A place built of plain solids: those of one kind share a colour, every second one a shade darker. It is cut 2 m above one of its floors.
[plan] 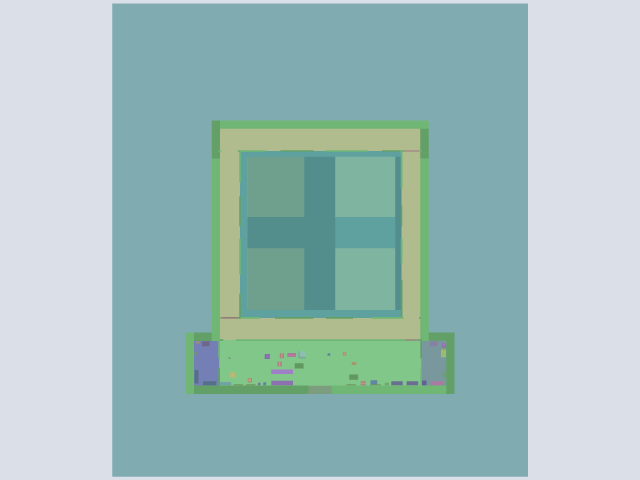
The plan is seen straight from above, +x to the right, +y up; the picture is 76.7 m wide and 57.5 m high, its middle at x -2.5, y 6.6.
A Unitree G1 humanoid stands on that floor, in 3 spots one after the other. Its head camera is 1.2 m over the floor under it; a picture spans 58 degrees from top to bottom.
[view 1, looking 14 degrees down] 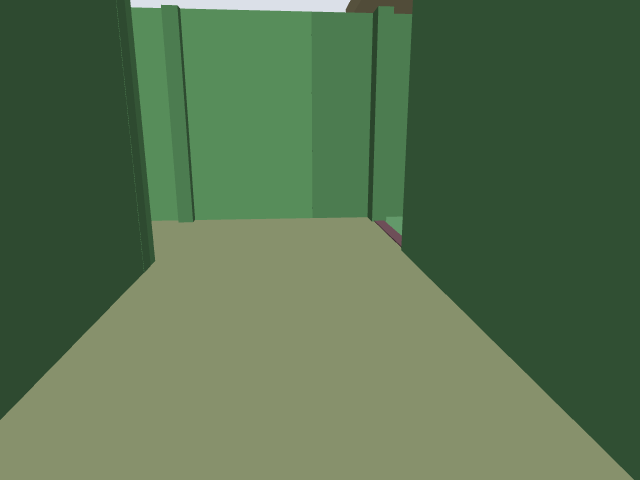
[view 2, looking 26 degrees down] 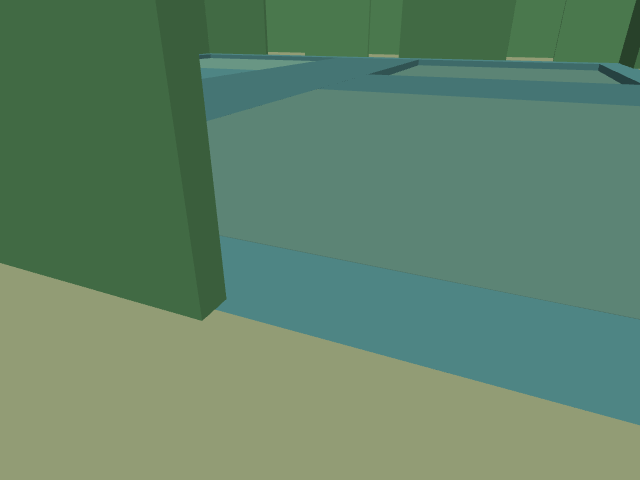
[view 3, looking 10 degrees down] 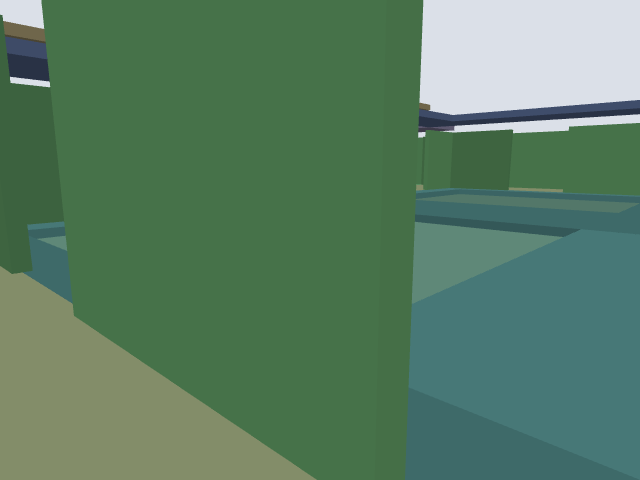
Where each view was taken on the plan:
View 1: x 3.42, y -4.06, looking -5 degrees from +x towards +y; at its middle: floor_corr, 4.96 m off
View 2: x -8.38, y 18.64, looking -67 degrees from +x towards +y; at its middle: step_tier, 2.74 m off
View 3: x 8.45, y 7.49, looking -137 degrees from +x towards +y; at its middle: wall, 1.49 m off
